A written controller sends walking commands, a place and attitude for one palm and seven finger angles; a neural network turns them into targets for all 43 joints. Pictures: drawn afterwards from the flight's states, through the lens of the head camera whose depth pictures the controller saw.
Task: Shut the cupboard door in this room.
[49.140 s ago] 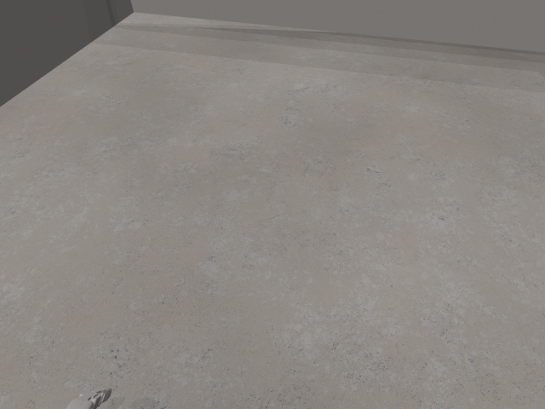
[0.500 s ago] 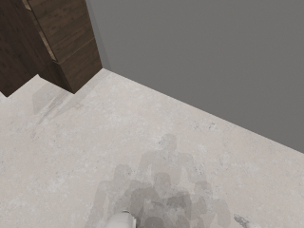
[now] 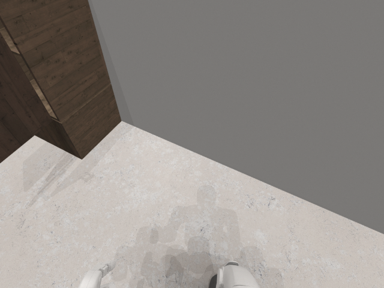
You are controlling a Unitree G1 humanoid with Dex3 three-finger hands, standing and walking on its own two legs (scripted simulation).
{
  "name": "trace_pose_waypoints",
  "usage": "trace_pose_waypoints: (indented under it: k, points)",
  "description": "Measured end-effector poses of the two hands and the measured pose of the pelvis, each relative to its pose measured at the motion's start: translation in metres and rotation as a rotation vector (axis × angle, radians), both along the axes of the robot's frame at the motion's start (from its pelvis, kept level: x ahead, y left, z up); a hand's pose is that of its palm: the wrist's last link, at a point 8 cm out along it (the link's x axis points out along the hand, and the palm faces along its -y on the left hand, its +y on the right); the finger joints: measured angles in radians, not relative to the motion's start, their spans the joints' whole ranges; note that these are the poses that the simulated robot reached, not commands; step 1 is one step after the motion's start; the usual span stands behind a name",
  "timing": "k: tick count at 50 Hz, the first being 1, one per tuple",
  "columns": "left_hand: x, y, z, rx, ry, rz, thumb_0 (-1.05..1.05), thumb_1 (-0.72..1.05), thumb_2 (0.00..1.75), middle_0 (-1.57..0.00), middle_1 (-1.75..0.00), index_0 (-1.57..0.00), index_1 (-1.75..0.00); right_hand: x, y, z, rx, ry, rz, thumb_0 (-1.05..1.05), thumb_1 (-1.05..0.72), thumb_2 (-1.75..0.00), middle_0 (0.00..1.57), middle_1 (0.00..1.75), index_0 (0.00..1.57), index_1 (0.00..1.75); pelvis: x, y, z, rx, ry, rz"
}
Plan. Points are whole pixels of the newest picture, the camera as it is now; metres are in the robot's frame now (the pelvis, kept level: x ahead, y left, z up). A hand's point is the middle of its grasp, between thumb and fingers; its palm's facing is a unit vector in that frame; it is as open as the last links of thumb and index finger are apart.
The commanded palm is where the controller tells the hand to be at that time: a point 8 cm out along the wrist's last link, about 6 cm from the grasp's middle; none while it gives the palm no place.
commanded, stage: walk to a spot facing it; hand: left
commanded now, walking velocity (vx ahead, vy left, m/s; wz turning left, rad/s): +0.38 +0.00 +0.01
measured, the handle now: out of the picture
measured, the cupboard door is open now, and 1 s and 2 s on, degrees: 92 92 92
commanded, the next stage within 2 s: turn to face it in 0.70 s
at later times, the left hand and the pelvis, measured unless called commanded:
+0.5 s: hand out of the picture +0.15 +0.14 -0.16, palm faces +0.20 -0.97 -0.16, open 7.3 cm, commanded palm none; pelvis +0.23 -0.02 +0.01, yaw +5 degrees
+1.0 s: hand (124, 161) +0.50 +0.22 -0.15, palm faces +0.13 -0.97 -0.21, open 7.3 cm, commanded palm none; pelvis +0.42 +0.03 +0.01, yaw +6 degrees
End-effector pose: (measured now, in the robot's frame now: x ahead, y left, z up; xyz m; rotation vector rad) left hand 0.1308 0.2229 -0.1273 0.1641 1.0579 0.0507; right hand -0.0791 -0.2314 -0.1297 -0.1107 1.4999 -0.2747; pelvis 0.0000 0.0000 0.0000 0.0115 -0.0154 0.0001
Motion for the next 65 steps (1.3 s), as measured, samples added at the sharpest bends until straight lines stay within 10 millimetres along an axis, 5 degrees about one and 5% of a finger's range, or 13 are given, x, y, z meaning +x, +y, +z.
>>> trace_pose_waypoints:
  k: [5,8,22,28,32,38,43,48,53,58,65]
  points:
    - [0.073,-0.021,-0.005,0.029,-0.058,-0.026,0.01,0.91,0.89,-0.2,-0.3,-0.2,-0.3,0.006,0.001,-0.016,0.07,0.164,-0.045,0.0,-0.92,-0.9,0.2,0.3,0.2,0.3,0.06,-0.02,-0.017,0.007,-0.002,0.011]
    - [0.082,-0.025,-0.006,0.042,-0.047,0.014,0.0,0.91,0.89,-0.2,-0.3,-0.2,-0.3,0.041,-0.007,-0.021,0.095,0.172,-0.037,0.01,-0.92,-0.9,0.2,0.3,0.2,0.3,0.086,-0.03,-0.017,-0.003,-0.019,0.018]
    - [0.014,-0.038,-0.004,-0.003,0.363,0.247,0.01,0.92,0.89,-0.2,-0.3,-0.2,-0.3,0.341,-0.026,-0.003,0.055,-0.225,0.183,0.01,-0.94,-0.9,0.2,0.3,0.19,0.3,0.201,-0.028,0.009,-0.02,0.005,0.063]
    - [0.012,-0.037,-0.012,-0.064,0.479,0.352,0.01,0.91,0.89,-0.2,-0.3,-0.2,-0.3,0.464,0.009,0.004,0.043,-0.317,0.33,0.01,-0.93,-0.9,0.2,0.3,0.19,0.3,0.257,-0.003,0.002,-0.036,0.013,0.104]
    - [0.029,-0.023,-0.025,-0.095,0.551,0.369,0.01,0.91,0.89,-0.2,-0.3,-0.2,-0.3,0.531,0.042,0.002,0.034,-0.423,0.374,0.01,-0.92,-0.9,0.2,0.3,0.19,0.3,0.295,0.021,-0.011,-0.031,0.004,0.11]
    - [0.128,0.021,-0.02,-0.05,0.426,0.301,0.01,0.91,0.89,-0.2,-0.3,-0.2,-0.3,0.543,0.063,0.01,0.049,-0.424,0.275,0.0,-0.92,-0.9,0.2,0.3,0.2,0.3,0.339,0.038,0.003,-0.025,-0.022,0.077]
    - [0.234,0.048,-0.01,0.001,0.254,0.23,0.01,0.92,0.89,-0.2,-0.3,-0.2,-0.29,0.54,0.041,0.016,-0.012,-0.386,0.187,-0.04,-0.97,-0.9,0.21,0.3,0.2,0.3,0.375,0.041,0.01,-0.009,-0.017,0.046]
    - [0.327,0.052,0.002,0.032,0.107,0.193,0.01,0.92,0.9,-0.19,-0.3,-0.2,-0.29,0.514,0.032,0.004,0.012,-0.206,0.161,-0.03,-0.95,-0.9,0.2,0.3,0.2,0.3,0.408,0.033,0.01,-0.002,-0.009,0.083]
    - [0.394,0.039,0.006,0.064,0.021,0.175,0.0,0.92,0.9,-0.2,-0.3,-0.2,-0.29,0.496,0.023,-0.016,0.075,-0.022,0.133,-0.01,-0.93,-0.9,0.2,0.3,0.19,0.3,0.442,0.014,-0.001,0.012,0.0,0.131]
    - [0.411,0.023,0.008,0.083,-0.009,0.207,0.0,0.91,0.89,-0.2,-0.3,-0.2,-0.3,0.52,0.009,-0.033,0.104,0.048,0.168,0.0,-0.92,-0.9,0.2,0.3,0.2,0.3,0.459,0.001,-0.009,0.006,-0.005,0.202]
    - [0.37,0.017,0.01,0.068,0.074,0.358,0.0,0.92,0.89,-0.2,-0.3,-0.21,-0.3,0.609,0.003,-0.021,0.089,-0.069,0.303,0.01,-0.92,-0.9,0.2,0.3,0.19,0.3,0.469,-0.001,0.003,0.01,0.002,0.289]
